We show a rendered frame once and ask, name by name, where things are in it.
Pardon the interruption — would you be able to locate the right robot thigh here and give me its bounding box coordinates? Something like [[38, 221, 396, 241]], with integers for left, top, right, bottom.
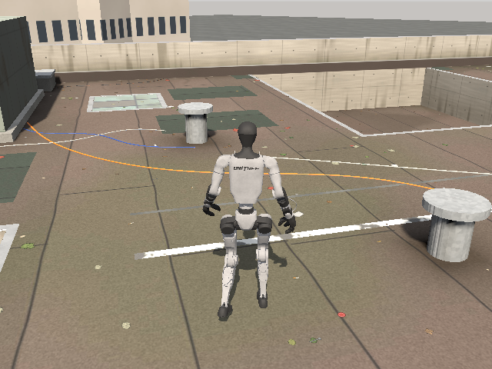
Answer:
[[256, 214, 272, 262]]

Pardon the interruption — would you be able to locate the robot left shin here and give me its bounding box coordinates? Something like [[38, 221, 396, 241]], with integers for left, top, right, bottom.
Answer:
[[221, 254, 236, 308]]

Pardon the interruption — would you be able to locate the right robot hand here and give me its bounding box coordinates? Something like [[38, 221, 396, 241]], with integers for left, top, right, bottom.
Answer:
[[278, 216, 296, 234]]

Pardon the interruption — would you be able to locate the left robot forearm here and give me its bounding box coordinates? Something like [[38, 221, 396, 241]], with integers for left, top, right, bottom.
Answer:
[[204, 184, 217, 208]]

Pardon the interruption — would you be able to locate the robot left upper arm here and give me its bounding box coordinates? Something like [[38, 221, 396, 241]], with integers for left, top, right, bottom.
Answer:
[[209, 155, 231, 196]]

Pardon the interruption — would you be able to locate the left robot hand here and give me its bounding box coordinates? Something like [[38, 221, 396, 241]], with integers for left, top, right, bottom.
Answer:
[[202, 204, 221, 216]]

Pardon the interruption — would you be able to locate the right robot forearm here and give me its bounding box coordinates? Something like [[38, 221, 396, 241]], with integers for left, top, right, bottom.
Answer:
[[277, 187, 294, 219]]

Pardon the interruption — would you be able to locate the robot right upper arm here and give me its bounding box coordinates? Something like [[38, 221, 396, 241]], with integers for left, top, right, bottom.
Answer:
[[263, 155, 284, 199]]

